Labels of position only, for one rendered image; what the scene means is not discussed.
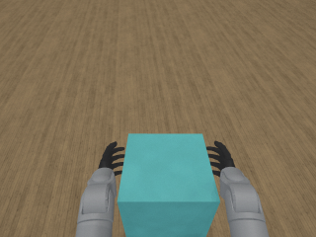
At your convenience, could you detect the robot right hand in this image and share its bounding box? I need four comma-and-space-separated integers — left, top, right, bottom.
206, 140, 235, 177

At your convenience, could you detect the robot right forearm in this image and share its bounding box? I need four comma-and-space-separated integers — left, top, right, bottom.
219, 167, 270, 237

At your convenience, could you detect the carton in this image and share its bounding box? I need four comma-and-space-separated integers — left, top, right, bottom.
117, 133, 220, 237

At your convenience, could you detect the robot left hand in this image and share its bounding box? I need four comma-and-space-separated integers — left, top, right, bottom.
98, 141, 125, 176

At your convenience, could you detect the robot left forearm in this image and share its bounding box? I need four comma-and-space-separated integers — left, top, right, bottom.
75, 167, 117, 237

